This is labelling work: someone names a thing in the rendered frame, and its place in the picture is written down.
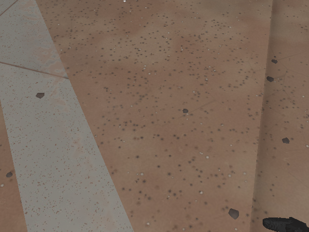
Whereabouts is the robot right hand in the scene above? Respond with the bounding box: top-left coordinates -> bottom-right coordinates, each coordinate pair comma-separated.
263,217 -> 309,232

